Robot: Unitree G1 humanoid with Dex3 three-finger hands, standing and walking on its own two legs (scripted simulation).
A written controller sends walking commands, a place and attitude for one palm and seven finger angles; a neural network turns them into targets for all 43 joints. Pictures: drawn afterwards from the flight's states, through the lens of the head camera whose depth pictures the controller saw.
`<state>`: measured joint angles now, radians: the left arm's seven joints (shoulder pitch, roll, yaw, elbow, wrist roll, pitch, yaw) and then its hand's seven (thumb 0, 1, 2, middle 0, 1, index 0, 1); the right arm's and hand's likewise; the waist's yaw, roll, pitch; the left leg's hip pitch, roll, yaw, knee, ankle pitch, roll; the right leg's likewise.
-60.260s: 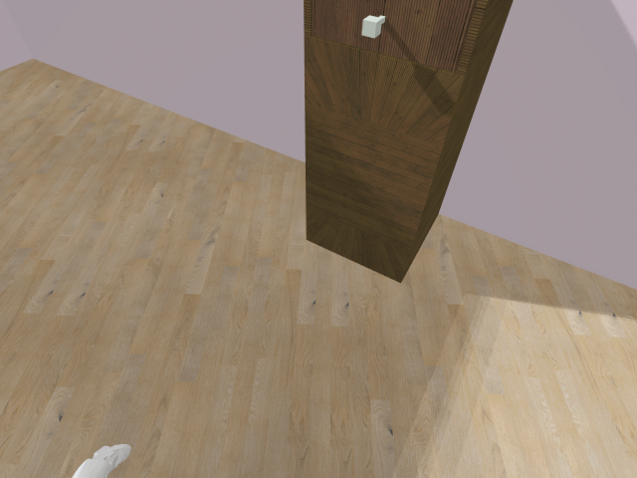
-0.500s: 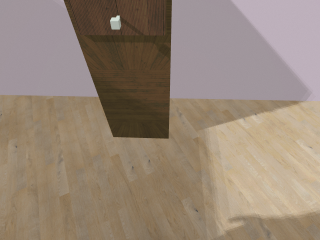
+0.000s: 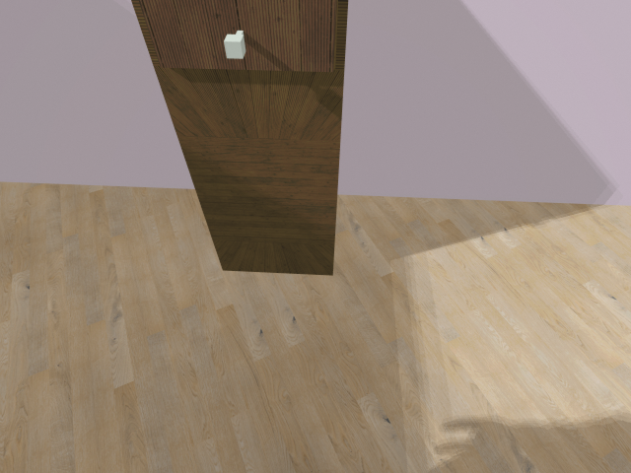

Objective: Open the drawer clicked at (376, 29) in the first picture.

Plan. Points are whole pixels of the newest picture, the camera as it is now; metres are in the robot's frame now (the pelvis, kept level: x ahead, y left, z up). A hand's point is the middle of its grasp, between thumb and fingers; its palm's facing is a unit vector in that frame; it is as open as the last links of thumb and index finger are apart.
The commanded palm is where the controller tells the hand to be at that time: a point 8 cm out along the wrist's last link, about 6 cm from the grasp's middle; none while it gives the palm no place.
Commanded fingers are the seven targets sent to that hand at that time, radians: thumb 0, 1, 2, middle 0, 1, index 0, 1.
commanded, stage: look to check the result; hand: left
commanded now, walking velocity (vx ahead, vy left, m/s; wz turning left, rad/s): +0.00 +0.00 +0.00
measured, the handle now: (236, 42) +0.85 +0.19 +0.13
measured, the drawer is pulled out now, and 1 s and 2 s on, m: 0.02 0.02 0.02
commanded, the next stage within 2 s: take the last steps up to it in 0.68 s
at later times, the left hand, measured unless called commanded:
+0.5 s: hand out of the picture +0.08 +0.25 -0.16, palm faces -0.02 -0.94 -0.34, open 7.4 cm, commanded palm none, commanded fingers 0.00 0.90 0.90 -0.20 -0.30 -0.20 -0.30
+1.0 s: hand out of the picture +0.07 +0.23 -0.17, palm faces -0.02 -0.96 -0.29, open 7.4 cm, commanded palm none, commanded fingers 0.00 0.90 0.90 -0.20 -0.30 -0.20 -0.30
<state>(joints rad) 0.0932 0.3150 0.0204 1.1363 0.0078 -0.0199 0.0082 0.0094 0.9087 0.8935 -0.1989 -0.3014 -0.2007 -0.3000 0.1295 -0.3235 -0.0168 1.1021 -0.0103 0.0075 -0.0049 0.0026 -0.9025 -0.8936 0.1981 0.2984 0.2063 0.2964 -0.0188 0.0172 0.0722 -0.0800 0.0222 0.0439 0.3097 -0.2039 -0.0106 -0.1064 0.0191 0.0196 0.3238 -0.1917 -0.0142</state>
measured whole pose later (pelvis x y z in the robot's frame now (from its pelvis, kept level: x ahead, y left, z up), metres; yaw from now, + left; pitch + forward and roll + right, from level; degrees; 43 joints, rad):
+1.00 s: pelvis +0.02 +0.00 +0.00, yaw +0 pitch -1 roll +0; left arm 0.16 0.28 0.01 1.14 0.01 0.00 0.00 0.01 0.91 0.89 -0.20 -0.30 -0.20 -0.30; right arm 0.19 -0.28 -0.01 1.12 -0.02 0.02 0.01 0.00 -0.90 -0.89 0.20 0.30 0.20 0.30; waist -0.01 0.01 0.03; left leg -0.09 0.02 0.05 0.37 -0.27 -0.01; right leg -0.12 0.02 0.02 0.40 -0.26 -0.01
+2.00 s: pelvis +0.34 -0.02 -0.01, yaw -3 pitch +0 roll +0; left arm 0.32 0.14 0.03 1.13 0.00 -0.03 0.04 0.01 0.92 0.89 -0.20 -0.30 -0.20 -0.30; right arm 0.09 -0.14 -0.01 1.01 0.00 -0.04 -0.03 0.00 -0.92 -0.89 0.19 0.30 0.20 0.30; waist 0.04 -0.03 0.10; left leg -0.30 0.05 0.09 0.54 -0.21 0.02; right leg -0.14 0.01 -0.08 0.57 -0.40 0.00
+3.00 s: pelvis +0.34 -0.06 -0.02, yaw -4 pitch -1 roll +1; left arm 0.28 0.16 -0.01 1.08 0.01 0.00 0.04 0.01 0.91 0.89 -0.20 -0.30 -0.20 -0.30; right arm 0.27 -0.21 -0.01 1.01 -0.01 0.00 -0.02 0.01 -0.94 -0.89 0.20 0.30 0.21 0.30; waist 0.00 0.08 0.02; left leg -0.17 0.01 0.08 0.52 -0.33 0.01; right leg -0.22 -0.03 0.02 0.57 -0.32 0.02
